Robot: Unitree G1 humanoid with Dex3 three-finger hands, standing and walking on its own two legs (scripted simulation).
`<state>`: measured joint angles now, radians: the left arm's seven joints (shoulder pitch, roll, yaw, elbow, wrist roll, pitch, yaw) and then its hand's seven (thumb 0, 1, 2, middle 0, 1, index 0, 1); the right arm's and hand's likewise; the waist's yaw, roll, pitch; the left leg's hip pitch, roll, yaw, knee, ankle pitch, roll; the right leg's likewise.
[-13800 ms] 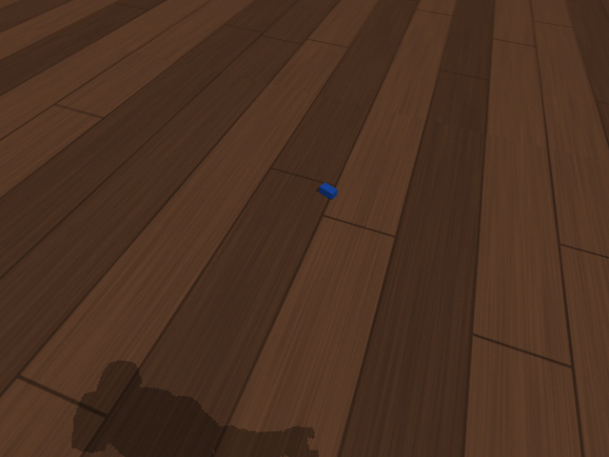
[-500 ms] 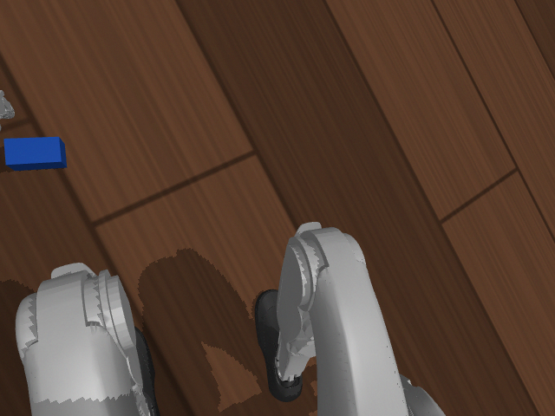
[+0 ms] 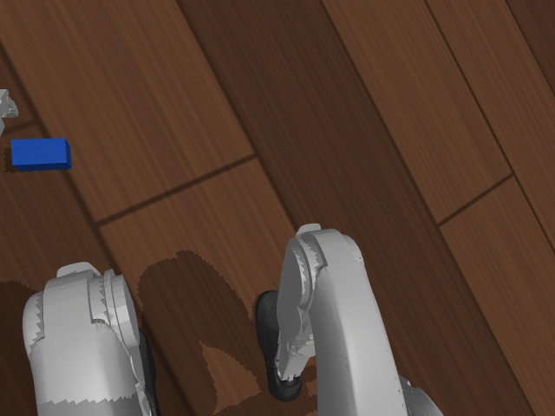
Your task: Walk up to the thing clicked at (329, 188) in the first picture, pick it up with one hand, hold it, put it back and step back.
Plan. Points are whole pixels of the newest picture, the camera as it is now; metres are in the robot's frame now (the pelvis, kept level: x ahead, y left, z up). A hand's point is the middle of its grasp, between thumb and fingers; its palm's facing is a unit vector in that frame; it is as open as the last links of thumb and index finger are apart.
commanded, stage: rise first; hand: left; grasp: from above
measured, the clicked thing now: (42, 154) +0.51 +0.28 -0.30
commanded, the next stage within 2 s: approach in 0.50 s
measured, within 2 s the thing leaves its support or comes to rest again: neither
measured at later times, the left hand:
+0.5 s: hand out of the picture +0.46 +0.31 -0.17, palm faces -0.48 -0.04 -0.88, open 12.6 cm
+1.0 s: hand (38, 121) +0.51 +0.25 -0.17, palm faces -0.40 -0.02 -0.92, open 12.5 cm
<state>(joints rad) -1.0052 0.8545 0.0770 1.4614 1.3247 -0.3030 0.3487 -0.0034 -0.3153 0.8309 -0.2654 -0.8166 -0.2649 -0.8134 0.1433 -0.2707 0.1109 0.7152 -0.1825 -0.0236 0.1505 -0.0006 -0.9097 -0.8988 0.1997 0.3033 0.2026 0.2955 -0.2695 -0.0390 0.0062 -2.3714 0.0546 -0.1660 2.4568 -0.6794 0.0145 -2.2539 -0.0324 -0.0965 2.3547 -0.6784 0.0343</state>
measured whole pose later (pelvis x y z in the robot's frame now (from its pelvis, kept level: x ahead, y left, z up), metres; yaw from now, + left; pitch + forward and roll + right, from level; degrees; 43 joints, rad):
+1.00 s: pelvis +0.00 +0.00 +0.00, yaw +0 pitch +34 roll -10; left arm -1.14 0.80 0.03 1.56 1.37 -0.21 0.44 0.00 -0.24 0.77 -0.32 -0.80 -0.32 -0.79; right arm 0.17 -0.27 0.14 0.69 -0.19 -0.07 0.15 0.00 -0.91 -0.89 0.20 0.30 0.20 0.30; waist -0.36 -0.03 0.00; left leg -2.39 0.06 -0.17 2.46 -0.68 0.01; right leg -2.28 -0.02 -0.10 2.36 -0.67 0.03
